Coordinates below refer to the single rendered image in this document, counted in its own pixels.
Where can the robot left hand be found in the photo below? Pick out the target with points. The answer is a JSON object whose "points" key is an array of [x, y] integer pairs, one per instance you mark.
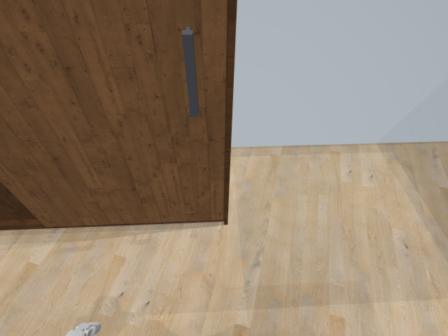
{"points": [[85, 329]]}

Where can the wardrobe door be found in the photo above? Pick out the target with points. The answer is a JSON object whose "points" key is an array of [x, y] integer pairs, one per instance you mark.
{"points": [[11, 208], [95, 125]]}

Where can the handle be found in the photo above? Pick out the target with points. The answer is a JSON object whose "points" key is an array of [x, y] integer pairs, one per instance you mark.
{"points": [[190, 70]]}

